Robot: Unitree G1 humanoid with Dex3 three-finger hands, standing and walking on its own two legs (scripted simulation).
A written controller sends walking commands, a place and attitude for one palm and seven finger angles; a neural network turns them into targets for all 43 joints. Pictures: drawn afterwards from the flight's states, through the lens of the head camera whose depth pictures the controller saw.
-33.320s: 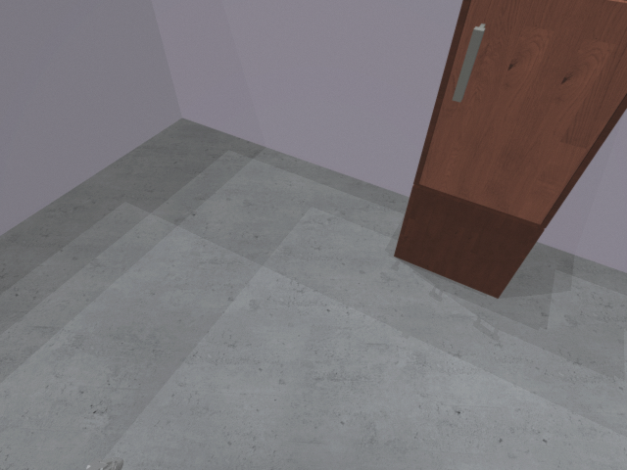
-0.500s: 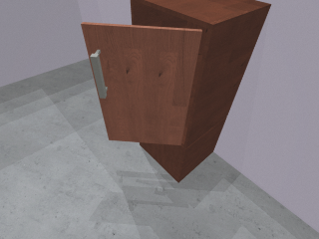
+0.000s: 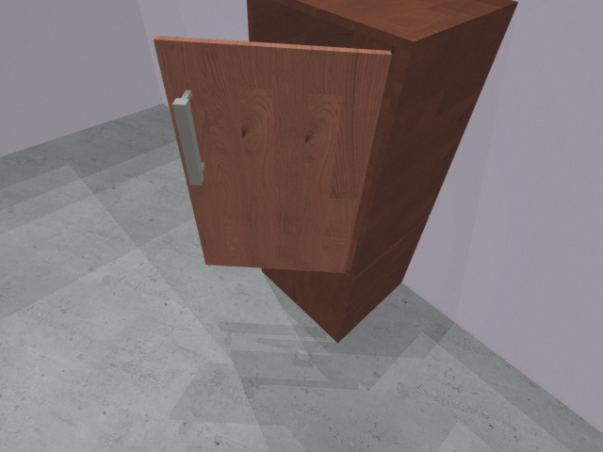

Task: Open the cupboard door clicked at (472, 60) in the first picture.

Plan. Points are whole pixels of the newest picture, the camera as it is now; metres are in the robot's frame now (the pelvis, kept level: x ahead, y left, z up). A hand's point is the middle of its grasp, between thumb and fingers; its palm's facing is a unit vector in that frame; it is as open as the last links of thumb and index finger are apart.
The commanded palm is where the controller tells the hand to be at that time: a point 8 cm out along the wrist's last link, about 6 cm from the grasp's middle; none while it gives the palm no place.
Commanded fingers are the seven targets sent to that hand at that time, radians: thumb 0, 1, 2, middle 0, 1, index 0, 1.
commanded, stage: shuffle to correct the standing spot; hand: left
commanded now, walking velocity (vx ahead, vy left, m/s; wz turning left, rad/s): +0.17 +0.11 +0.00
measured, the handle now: (192, 139) +0.63 +0.24 +0.09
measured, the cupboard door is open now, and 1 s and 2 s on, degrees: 44 44 44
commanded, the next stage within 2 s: come to a stop and stand still in 0.24 s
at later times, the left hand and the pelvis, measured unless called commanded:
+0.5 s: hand out of the picture +0.07 +0.25 -0.18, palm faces +0.06 -0.98 -0.21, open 7.4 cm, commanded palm none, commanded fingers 0.00 0.90 0.90 -0.20 -0.30 -0.20 -0.30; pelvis +0.08 +0.07 +0.00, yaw +0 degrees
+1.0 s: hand out of the picture +0.13 +0.24 -0.17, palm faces +0.02 -0.98 -0.22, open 7.3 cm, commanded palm none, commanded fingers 0.00 0.90 0.90 -0.20 -0.30 -0.20 -0.30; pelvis +0.08 +0.06 +0.00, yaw +0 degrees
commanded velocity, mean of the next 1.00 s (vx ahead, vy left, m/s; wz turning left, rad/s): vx -0.01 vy -0.01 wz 0.00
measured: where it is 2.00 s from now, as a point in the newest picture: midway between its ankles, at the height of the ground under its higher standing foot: outside the picture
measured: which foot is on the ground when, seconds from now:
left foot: down 0.00-0.10, up 0.12-0.34, down 0.36-1.00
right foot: down 0.00-0.36, up 0.38-0.54, down 0.56-1.00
